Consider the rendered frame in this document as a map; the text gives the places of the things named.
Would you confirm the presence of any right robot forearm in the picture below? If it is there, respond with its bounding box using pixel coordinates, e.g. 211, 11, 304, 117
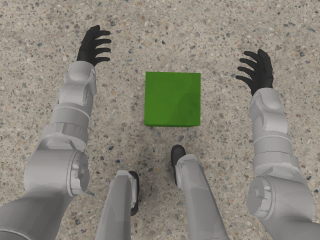
248, 87, 315, 220

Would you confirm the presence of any robot right shin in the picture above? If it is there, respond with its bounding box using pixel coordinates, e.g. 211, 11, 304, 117
176, 154, 204, 171

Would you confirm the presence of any robot shin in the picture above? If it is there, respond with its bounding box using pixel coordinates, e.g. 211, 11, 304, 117
109, 170, 135, 208
176, 154, 204, 171

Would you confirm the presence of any robot right upper arm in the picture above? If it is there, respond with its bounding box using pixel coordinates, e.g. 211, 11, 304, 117
246, 174, 320, 240

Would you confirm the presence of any carton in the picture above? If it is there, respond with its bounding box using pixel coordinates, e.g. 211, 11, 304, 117
144, 71, 201, 128

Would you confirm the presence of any left robot forearm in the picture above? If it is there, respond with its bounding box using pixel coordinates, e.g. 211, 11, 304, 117
23, 60, 97, 190

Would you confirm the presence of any left robot hand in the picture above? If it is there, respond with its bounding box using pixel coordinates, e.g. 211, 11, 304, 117
76, 25, 112, 67

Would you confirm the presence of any right robot hand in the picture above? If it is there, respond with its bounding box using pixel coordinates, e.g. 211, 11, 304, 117
235, 49, 274, 96

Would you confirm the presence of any robot left shin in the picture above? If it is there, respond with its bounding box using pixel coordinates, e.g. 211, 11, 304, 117
109, 170, 135, 208

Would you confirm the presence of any robot left upper arm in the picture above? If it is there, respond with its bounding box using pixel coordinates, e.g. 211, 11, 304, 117
0, 149, 90, 240

